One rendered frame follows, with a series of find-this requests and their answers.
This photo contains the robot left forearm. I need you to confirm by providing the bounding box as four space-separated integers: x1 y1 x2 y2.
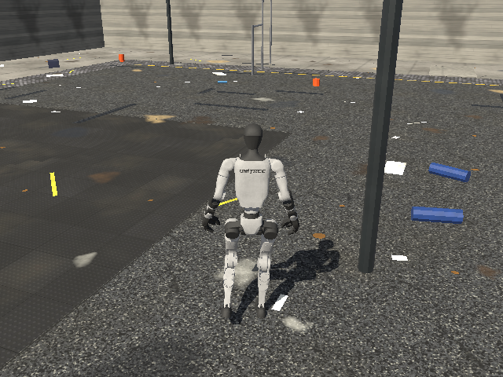
204 189 221 219

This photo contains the right robot hand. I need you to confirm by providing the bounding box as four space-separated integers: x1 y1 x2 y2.
281 218 299 235

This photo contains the robot left shin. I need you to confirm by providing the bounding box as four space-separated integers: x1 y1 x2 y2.
223 254 235 308

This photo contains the robot right upper arm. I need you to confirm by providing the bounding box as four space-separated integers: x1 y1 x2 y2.
269 158 291 202

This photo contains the robot left upper arm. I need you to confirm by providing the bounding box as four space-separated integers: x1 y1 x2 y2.
213 158 236 201

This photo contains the left robot hand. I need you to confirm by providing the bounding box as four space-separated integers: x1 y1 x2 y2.
202 216 220 232

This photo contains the robot torso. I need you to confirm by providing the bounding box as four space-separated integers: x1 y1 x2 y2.
234 154 270 236

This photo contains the robot right forearm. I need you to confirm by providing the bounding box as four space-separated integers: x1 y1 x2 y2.
283 190 298 221

